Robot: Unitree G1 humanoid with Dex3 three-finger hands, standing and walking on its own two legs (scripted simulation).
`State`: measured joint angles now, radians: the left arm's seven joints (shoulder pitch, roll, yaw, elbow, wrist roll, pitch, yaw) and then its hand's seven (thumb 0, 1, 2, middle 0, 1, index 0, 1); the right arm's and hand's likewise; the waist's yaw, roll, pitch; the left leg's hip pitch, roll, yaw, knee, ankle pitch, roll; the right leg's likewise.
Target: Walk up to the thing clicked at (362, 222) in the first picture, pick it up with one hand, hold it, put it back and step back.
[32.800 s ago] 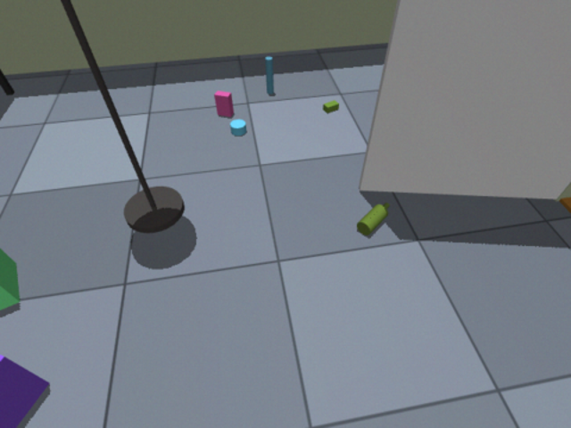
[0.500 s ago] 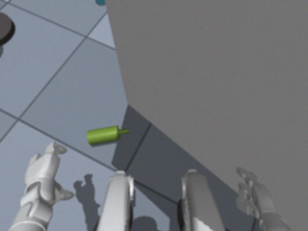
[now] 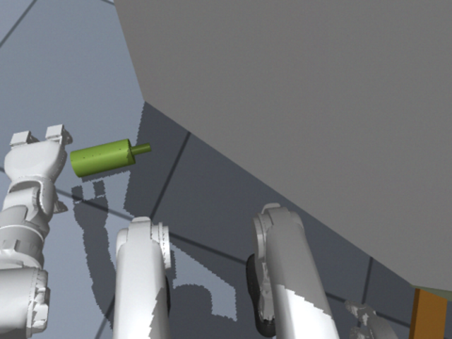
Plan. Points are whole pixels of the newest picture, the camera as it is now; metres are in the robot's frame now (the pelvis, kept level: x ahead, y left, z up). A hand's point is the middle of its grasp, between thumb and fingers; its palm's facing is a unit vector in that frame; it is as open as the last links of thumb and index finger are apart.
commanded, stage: rise first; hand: left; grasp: from above
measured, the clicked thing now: (114, 155) +0.54 +0.24 -0.36
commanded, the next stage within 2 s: none
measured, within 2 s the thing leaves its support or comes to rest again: neither
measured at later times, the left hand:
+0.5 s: hand (67, 165) +0.46 +0.30 -0.21, palm faces -0.43 -0.09 -0.90, open 14.1 cm
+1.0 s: hand (75, 160) +0.48 +0.30 -0.24, palm faces -0.44 -0.10 -0.89, open 14.0 cm
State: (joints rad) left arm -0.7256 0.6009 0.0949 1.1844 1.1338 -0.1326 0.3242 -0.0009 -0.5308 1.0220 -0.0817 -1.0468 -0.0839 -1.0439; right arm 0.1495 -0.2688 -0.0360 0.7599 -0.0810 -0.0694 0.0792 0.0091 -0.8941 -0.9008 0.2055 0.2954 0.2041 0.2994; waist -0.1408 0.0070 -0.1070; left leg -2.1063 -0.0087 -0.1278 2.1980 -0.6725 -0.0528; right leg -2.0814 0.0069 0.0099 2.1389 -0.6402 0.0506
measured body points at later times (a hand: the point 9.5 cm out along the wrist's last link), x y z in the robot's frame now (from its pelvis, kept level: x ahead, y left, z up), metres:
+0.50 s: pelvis +0.01 +0.01 -0.05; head +0.24 +0.07 +0.34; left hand +0.48 +0.30 -0.16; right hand +0.06 -0.26 -0.16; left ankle +0.09 +0.14 -0.36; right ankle +0.11 -0.14 -0.36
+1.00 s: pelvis +0.01 +0.01 -0.06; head +0.26 +0.07 +0.31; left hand +0.50 +0.30 -0.19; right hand +0.04 -0.26 -0.16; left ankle +0.09 +0.14 -0.36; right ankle +0.11 -0.14 -0.36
